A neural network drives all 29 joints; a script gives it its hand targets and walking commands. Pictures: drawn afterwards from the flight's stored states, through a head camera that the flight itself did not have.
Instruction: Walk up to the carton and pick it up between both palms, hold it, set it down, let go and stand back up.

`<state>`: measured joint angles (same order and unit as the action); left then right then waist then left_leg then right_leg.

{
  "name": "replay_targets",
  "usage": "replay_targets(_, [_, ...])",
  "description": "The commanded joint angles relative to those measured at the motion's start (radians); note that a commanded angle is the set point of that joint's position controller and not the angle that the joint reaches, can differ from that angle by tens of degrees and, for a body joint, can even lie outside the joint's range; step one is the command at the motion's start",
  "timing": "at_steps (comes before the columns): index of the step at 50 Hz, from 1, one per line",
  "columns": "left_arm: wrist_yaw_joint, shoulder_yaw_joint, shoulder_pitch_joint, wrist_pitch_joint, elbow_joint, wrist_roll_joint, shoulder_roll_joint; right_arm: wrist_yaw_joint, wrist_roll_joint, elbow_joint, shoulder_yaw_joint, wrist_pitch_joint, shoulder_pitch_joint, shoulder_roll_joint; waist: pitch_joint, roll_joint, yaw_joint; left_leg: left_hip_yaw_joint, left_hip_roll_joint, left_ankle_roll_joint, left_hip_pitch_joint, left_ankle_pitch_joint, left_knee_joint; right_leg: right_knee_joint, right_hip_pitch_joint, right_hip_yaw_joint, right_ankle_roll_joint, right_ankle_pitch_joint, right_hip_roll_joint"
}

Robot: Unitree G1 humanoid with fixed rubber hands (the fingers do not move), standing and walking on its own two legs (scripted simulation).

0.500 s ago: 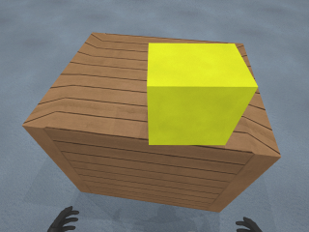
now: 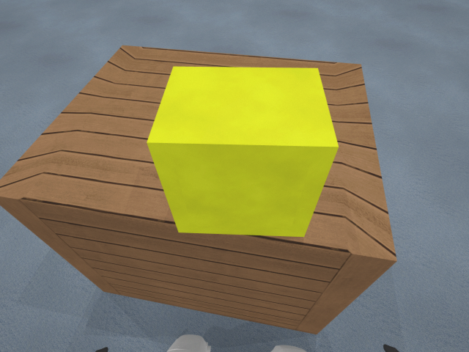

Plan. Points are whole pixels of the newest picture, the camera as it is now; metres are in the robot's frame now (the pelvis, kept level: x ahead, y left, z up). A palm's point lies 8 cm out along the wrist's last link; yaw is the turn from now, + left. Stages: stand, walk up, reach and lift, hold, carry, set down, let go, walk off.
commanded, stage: walk up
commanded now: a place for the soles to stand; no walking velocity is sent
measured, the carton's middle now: (242, 156) +0.43 +0.00 +0.09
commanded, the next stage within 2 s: none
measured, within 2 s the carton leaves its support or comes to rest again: neither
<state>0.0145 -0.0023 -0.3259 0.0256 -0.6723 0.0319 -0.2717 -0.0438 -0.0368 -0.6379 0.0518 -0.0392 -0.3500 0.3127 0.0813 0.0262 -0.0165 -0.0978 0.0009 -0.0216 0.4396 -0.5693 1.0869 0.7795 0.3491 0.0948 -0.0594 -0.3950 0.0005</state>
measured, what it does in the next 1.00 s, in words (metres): steps on the spot: left foot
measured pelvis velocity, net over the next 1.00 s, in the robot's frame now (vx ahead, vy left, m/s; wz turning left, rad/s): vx -0.01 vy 0.07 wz -0.17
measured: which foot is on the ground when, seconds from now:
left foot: up 0.00-0.40, down 0.42-1.00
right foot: down 0.00-1.00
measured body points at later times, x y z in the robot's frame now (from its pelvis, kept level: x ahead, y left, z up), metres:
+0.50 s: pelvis +0.01 +0.03 +0.02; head +0.06 +0.03 +0.47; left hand +0.11 +0.29 -0.09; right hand +0.14 -0.23 -0.10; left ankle +0.03 +0.15 -0.71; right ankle +0.02 -0.08 -0.71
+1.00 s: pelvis -0.01 +0.07 +0.02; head +0.01 +0.06 +0.47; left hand +0.11 +0.33 -0.09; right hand +0.06 -0.21 -0.10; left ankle +0.03 +0.15 -0.71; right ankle +0.02 -0.08 -0.71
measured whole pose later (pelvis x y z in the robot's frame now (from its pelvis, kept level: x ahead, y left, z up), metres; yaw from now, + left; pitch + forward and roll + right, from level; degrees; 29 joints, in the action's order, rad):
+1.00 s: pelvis -0.01 +0.07 +0.02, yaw -10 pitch -3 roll +0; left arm -0.02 -0.03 -0.35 -0.01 -0.69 0.01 -0.27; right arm 0.02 0.00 -0.74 0.01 -0.05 -0.21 0.28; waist 0.09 0.03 -0.01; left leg 0.08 -0.02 0.05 0.26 -0.29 0.59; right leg 0.57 0.30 -0.10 0.03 -0.23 -0.01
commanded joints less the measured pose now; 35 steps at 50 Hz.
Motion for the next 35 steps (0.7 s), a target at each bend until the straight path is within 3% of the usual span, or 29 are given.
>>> replay_targets(1, [-0.042, -0.052, -0.058, -0.046, 0.068, 0.000, -0.177, 0.007, -0.005, 0.064, 0.010, 0.011, -0.008, 0.082, -0.025, -0.082, 0.003, -0.004, 0.073, 0.000, 0.090, 0.090, -0.097, -0.373, -0.199, -0.418, -0.047, 0.634, 0.325])
replay_targets(2, [-0.048, -0.049, -0.080, -0.050, 0.066, 0.000, -0.154, 0.007, -0.010, 0.065, 0.002, 0.003, 0.026, 0.079, -0.009, -0.058, -0.002, -0.004, 0.072, 0.002, 0.114, 0.121, -0.122, -0.356, -0.240, -0.409, -0.028, 0.780, 0.319])
replay_targets(4, [-0.061, -0.050, -0.139, -0.053, 0.060, -0.002, -0.154, 0.008, -0.004, 0.052, -0.003, -0.013, 0.050, 0.064, -0.060, -0.119, -0.002, 0.010, 0.055, 0.008, 0.058, 0.180, -0.140, -0.356, -0.273, -0.376, 0.046, 0.911, 0.285])
replay_targets(6, [-0.071, -0.059, -0.146, -0.048, 0.068, -0.001, -0.165, 0.011, -0.007, 0.042, -0.009, -0.028, 0.080, 0.054, -0.086, -0.170, -0.002, 0.029, 0.057, 0.015, 0.053, 0.192, -0.160, -0.342, -0.317, -0.364, 0.047, 0.934, 0.273])
replay_targets(7, [-0.073, -0.054, -0.153, -0.045, 0.078, -0.004, -0.149, 0.009, 0.001, 0.031, -0.012, -0.031, 0.093, 0.056, -0.105, -0.171, -0.005, 0.026, 0.056, 0.011, 0.040, 0.182, -0.174, -0.345, -0.321, -0.351, 0.068, 0.928, 0.255])
replay_targets(8, [-0.074, -0.056, -0.142, -0.041, 0.094, -0.006, -0.151, 0.005, 0.001, 0.022, -0.013, -0.036, 0.111, 0.052, -0.099, -0.211, -0.004, 0.030, 0.058, 0.012, 0.021, 0.173, -0.198, -0.337, -0.304, -0.330, 0.068, 0.922, 0.246])
replay_targets(9, [-0.075, -0.058, -0.131, -0.038, 0.103, -0.003, -0.148, 0.006, 0.005, 0.019, -0.015, -0.038, 0.119, 0.055, -0.095, -0.198, 0.000, 0.029, 0.062, 0.014, 0.012, 0.185, -0.206, -0.345, -0.285, -0.323, 0.053, 0.884, 0.246])
replay_targets(13, [-0.078, -0.072, -0.186, -0.034, 0.122, 0.003, -0.147, 0.003, 0.006, -0.003, -0.016, -0.048, 0.195, 0.054, -0.088, -0.184, -0.022, 0.046, 0.053, 0.003, -0.007, 0.177, -0.247, -0.349, -0.278, -0.346, 0.073, 0.853, 0.220])
replay_targets(15, [-0.081, -0.082, -0.204, -0.030, 0.134, 0.005, -0.165, -0.001, 0.012, -0.008, -0.021, -0.043, 0.223, 0.048, -0.109, -0.153, -0.038, 0.041, 0.053, 0.005, -0.003, 0.147, -0.333, -0.321, -0.337, -0.404, 0.054, 0.822, 0.236])
replay_targets(16, [-0.077, -0.082, -0.183, -0.028, 0.141, 0.001, -0.183, -0.001, 0.018, -0.012, -0.022, -0.036, 0.230, 0.036, -0.108, -0.176, -0.030, 0.041, 0.061, 0.011, -0.039, 0.162, -0.399, -0.304, -0.313, -0.387, 0.034, 0.787, 0.230])
replay_targets(18, [-0.065, -0.071, -0.124, -0.029, 0.158, -0.001, -0.175, 0.002, 0.022, -0.025, -0.019, -0.016, 0.216, 0.042, -0.112, -0.119, 0.000, 0.041, 0.071, 0.031, -0.143, 0.304, -0.570, -0.269, -0.251, -0.357, 0.006, 0.743, 0.218])
replay_targets(19, [-0.058, -0.065, -0.080, -0.033, 0.169, -0.010, -0.176, 0.004, 0.019, -0.036, -0.017, -0.002, 0.186, 0.051, -0.131, -0.098, 0.032, 0.020, 0.100, 0.054, -0.257, 0.487, -0.660, -0.235, -0.171, -0.314, 0.013, 0.720, 0.200])
replay_targets(20, [-0.050, -0.059, -0.071, -0.041, 0.177, -0.023, -0.153, 0.008, 0.015, -0.047, -0.010, 0.009, 0.192, 0.078, -0.150, -0.034, 0.029, -0.029, 0.127, 0.081, -0.347, 0.645, -0.636, -0.213, -0.084, -0.257, 0.033, 0.648, 0.154])
replay_targets(21, [-0.043, -0.051, -0.085, -0.048, 0.180, -0.031, -0.131, 0.011, 0.012, -0.049, -0.006, 0.013, 0.203, 0.097, -0.164, -0.008, 0.025, -0.076, 0.166, 0.117, -0.401, 0.749, -0.601, -0.197, -0.026, -0.226, 0.047, 0.529, 0.112])
replay_targets(22, [-0.041, -0.044, -0.127, -0.046, 0.166, -0.041, -0.097, 0.017, 0.029, -0.042, 0.000, 0.010, 0.256, 0.119, -0.168, 0.075, -0.007, -0.109, 0.211, 0.163, -0.340, 0.743, -0.596, -0.175, -0.052, -0.194, 0.061, 0.323, 0.041])
replay_targets(23, [-0.044, -0.042, -0.122, -0.040, 0.149, -0.039, -0.088, 0.027, 0.047, -0.037, -0.004, 0.004, 0.293, 0.107, -0.144, 0.097, -0.010, -0.092, 0.207, 0.184, -0.252, 0.690, -0.592, -0.191, -0.116, -0.187, 0.057, 0.242, 0.026])
replay_targets(25, [-0.040, -0.055, -0.090, -0.040, 0.140, -0.030, -0.121, 0.041, 0.049, -0.027, -0.018, 0.002, 0.291, 0.079, -0.140, 0.115, 0.001, -0.042, 0.146, 0.130, -0.211, 0.543, -0.614, -0.245, -0.157, -0.222, 0.030, 0.284, 0.055])
replay_targets(26, [-0.038, -0.058, -0.079, -0.040, 0.135, -0.028, -0.136, 0.043, 0.041, -0.024, -0.022, 0.003, 0.272, 0.072, -0.151, 0.094, 0.008, -0.037, 0.136, 0.116, -0.223, 0.518, -0.623, -0.248, -0.162, -0.226, 0.020, 0.301, 0.065])
replay_targets(29, [-0.037, -0.059, -0.048, -0.035, 0.133, -0.026, -0.123, 0.046, 0.053, -0.025, -0.017, 0.007, 0.261, 0.099, -0.076, 0.095, 0.002, -0.099, 0.168, 0.115, -0.119, 0.361, -0.706, -0.243, -0.142, -0.201, 0.032, 0.164, 0.038])
replay_targets(30, [-0.036, -0.059, -0.045, -0.035, 0.129, -0.025, -0.114, 0.047, 0.054, -0.021, -0.017, 0.007, 0.268, 0.100, -0.048, 0.068, -0.004, -0.101, 0.173, 0.122, -0.086, 0.287, -0.730, -0.252, -0.143, -0.191, 0.038, 0.125, 0.028])
replay_targets(33, [-0.036, -0.057, -0.027, -0.039, 0.115, -0.025, -0.108, 0.050, 0.047, -0.013, -0.011, 0.010, 0.269, 0.110, 0.021, 0.073, -0.002, -0.096, 0.171, 0.099, -0.068, 0.243, -0.770, -0.255, -0.113, -0.193, 0.040, 0.137, 0.025])
replay_targets(34, [-0.035, -0.061, -0.019, -0.043, 0.113, -0.022, -0.113, 0.050, 0.047, -0.011, -0.009, 0.014, 0.243, 0.113, 0.014, 0.039, 0.001, -0.098, 0.168, 0.092, -0.072, 0.252, -0.776, -0.261, -0.117, -0.192, 0.039, 0.146, 0.024])
replay_targets(35, [-0.034, -0.061, -0.021, -0.044, 0.109, -0.020, -0.105, 0.049, 0.047, -0.010, -0.006, 0.016, 0.236, 0.124, 0.003, 0.070, 0.003, -0.099, 0.170, 0.091, -0.070, 0.207, -0.789, -0.259, -0.123, -0.196, 0.040, 0.136, 0.019])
